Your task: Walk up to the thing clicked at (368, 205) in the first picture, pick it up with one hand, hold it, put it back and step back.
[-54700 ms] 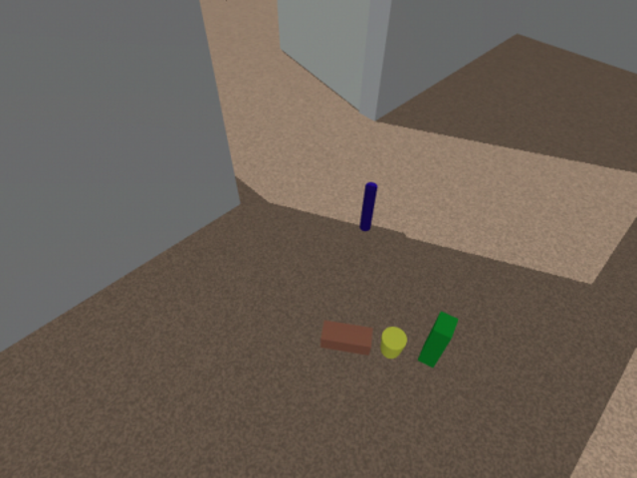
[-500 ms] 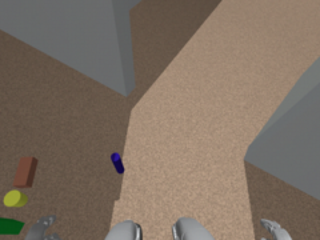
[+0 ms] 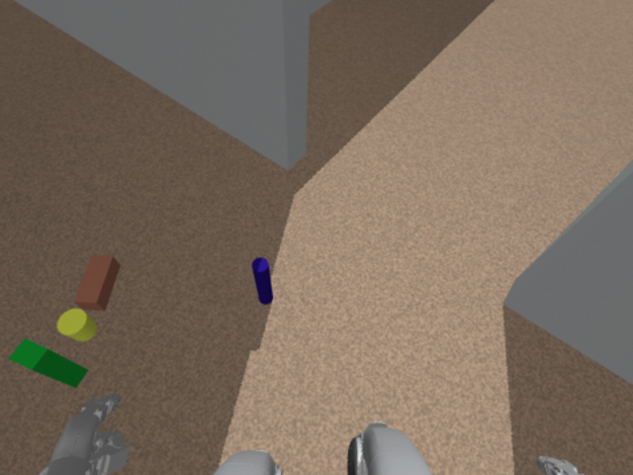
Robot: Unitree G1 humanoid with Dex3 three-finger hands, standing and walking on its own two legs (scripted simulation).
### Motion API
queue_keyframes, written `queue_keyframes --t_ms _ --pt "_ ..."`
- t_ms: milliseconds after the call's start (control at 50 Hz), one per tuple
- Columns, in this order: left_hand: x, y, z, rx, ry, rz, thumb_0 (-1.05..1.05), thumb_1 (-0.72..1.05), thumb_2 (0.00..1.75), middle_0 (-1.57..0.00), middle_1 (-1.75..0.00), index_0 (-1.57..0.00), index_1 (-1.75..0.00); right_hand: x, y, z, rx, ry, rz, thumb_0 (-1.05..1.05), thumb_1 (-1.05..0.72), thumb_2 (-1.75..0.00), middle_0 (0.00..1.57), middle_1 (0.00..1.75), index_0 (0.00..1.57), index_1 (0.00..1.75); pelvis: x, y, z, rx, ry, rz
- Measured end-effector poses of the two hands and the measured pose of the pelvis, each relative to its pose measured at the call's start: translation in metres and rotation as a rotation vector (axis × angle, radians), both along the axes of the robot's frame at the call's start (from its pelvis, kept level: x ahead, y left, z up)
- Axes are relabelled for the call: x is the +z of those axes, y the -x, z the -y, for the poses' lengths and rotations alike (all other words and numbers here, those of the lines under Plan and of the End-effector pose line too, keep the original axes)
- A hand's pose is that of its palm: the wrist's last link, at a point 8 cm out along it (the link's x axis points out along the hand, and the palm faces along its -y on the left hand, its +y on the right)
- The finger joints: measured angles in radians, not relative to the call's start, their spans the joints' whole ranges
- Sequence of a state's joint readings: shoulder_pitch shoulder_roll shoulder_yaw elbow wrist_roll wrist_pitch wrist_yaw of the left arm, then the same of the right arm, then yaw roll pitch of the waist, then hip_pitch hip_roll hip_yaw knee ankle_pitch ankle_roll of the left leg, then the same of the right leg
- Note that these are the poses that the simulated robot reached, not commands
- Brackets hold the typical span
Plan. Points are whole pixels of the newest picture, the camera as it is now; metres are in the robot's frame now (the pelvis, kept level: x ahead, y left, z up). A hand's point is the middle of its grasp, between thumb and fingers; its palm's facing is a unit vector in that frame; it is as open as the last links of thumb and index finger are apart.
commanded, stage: step back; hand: left
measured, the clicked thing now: (263, 282) +0.63 +0.15 -0.63
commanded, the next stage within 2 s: none
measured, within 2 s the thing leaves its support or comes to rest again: neither
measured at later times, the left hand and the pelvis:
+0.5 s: hand out of the picture -0.09 +0.25 -0.13, palm faces -0.09 -0.91 -0.40, open 7.4 cm; pelvis -0.17 -0.02 +0.01, yaw -7 degrees
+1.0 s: hand out of the picture -0.20 +0.24 -0.14, palm faces -0.04 -0.93 -0.37, open 7.4 cm; pelvis -0.34 -0.02 +0.01, yaw -3 degrees
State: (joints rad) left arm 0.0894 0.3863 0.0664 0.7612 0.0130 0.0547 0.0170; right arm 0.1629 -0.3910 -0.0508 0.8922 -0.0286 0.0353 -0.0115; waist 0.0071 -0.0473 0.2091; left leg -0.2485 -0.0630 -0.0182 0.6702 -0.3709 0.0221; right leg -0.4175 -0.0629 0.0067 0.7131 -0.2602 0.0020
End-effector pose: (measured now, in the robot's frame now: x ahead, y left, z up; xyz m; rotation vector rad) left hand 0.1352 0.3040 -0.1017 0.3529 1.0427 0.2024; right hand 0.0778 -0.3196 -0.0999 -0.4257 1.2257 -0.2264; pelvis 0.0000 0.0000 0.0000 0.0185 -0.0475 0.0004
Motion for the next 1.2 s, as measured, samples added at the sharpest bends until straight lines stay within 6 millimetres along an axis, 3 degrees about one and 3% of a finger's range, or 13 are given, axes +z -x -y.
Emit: queue_keyframes --t_ms 140,320,420,520,580,700,780,900,1000,1080,1200 --pt "-0.002 0.058 -0.012 0.039 0.02 -0.071 0.0 0.9 0.9 -0.21 -0.3 -0.21 -0.3 0.024 0.034 -0.02 0.003 -0.003 0.042 0.0 -0.9 -0.9 0.21 0.3 0.2 0.3 0.015 0.037 -0.007 -0.026 0.042 -0.007" --pt "-0.007 0.144 -0.01 0.002 -0.008 -0.183 0.0 0.9 0.9 -0.21 -0.3 -0.21 -0.3 0.025 0.069 -0.013 -0.01 -0.014 0.165 0.0 -0.9 -0.9 0.21 0.3 0.2 0.3 0.011 0.1 -0.001 -0.098 0.039 -0.005" --pt "-0.006 0.19 0.004 -0.02 -0.03 -0.197 0.0 0.9 0.9 -0.21 -0.3 -0.21 -0.3 0.006 0.11 0.01 -0.033 -0.033 0.185 0.0 -0.9 -0.9 0.21 0.3 0.2 0.3 -0.001 0.142 0.013 -0.129 0.032 -0.004" --pt "0.012 0.238 0.018 -0.003 -0.037 -0.198 0.0 0.9 0.9 -0.21 -0.3 -0.21 -0.3 0.0 0.165 0.023 -0.085 -0.046 0.123 0.0 -0.9 -0.9 0.21 0.3 0.2 0.3 0.008 0.174 0.021 -0.115 -0.005 0.002" --pt "0.02 0.25 0.02 0.004 -0.05 -0.175 0.0 0.9 0.9 -0.21 -0.3 -0.21 -0.3 -0.001 0.201 0.026 -0.09 -0.047 0.079 0.0 -0.9 -0.9 0.21 0.3 0.2 0.3 0.013 0.19 0.022 -0.094 -0.013 -0.005" --pt "0.022 0.25 0.016 -0.013 -0.06 -0.044 0.0 0.9 0.9 -0.21 -0.3 -0.21 -0.3 -0.006 0.263 0.02 -0.062 -0.032 -0.027 0.01 -0.9 -0.9 0.21 0.3 0.2 0.3 0.008 0.231 0.019 -0.032 -0.003 -0.012" --pt "0.009 0.257 0.009 -0.019 -0.031 0.017 0.0 0.9 0.9 -0.21 -0.3 -0.21 -0.3 -0.009 0.293 0.009 -0.04 -0.018 -0.043 0.01 -0.9 -0.9 0.21 0.3 0.2 0.3 -0.001 0.264 0.012 -0.006 -0.018 0.004" --pt "0.007 0.295 0.015 -0.002 0.008 -0.005 0.0 0.9 0.9 -0.21 -0.3 -0.21 -0.3 0.008 0.324 0.003 -0.023 -0.019 0.004 0.01 -0.9 -0.9 0.21 0.3 0.2 0.3 0.009 0.305 0.015 -0.016 0.024 0.0" --pt "0.004 0.346 0.022 -0.013 0.004 -0.054 0.0 0.9 0.9 -0.21 -0.3 -0.21 -0.3 0.015 0.334 0.016 -0.003 -0.005 0.086 0.01 -0.9 -0.9 0.21 0.3 0.2 0.3 0.009 0.342 0.023 -0.054 0.031 -0.013" --pt "-0.003 0.396 0.03 -0.029 -0.023 -0.11 0.0 0.9 0.9 -0.21 -0.3 -0.21 -0.3 0.007 0.347 0.035 -0.002 -0.011 0.154 0.0 -0.9 -0.9 0.21 0.3 0.2 0.3 -0.001 0.373 0.035 -0.094 0.026 -0.016" --pt "0.006 0.472 0.04 0.017 -0.034 -0.175 0.0 0.9 0.9 -0.21 -0.3 -0.21 -0.3 0.0 0.393 0.047 -0.047 -0.036 0.123 0.0 -0.9 -0.9 0.21 0.3 0.2 0.3 0.005 0.405 0.044 -0.085 0.008 0.0"
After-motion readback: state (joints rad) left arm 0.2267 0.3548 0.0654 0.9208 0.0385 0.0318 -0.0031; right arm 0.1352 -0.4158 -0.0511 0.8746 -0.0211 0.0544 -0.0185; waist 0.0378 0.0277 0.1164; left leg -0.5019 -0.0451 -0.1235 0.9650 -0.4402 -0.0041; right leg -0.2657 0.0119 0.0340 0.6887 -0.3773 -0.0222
